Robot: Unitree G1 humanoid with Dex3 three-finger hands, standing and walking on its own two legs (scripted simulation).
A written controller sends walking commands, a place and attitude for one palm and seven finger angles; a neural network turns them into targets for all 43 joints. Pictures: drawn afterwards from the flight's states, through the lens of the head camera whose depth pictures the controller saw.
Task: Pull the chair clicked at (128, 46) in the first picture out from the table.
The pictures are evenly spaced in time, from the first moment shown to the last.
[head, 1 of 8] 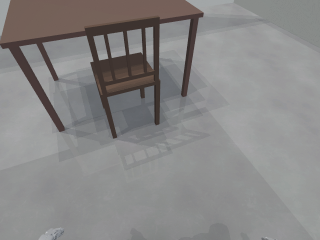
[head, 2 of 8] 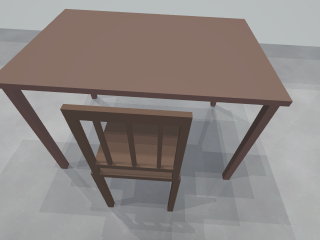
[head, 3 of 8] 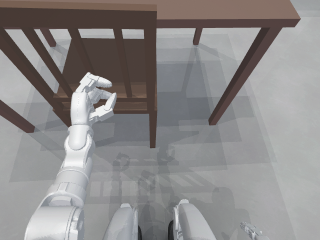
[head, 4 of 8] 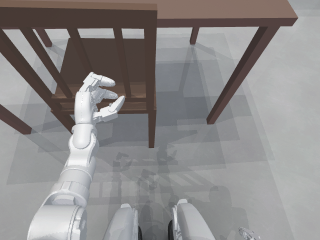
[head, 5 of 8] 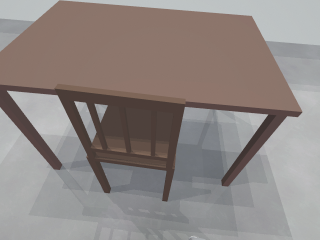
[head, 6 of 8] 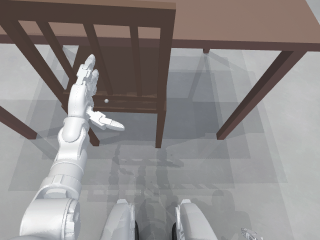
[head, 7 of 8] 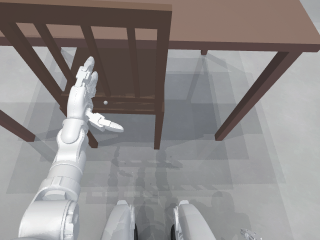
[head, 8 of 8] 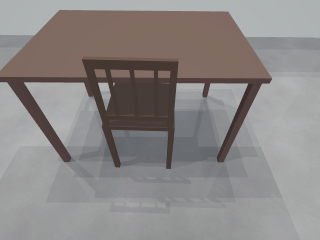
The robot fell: no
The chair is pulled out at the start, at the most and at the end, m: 0.00 0.00 -0.18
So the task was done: no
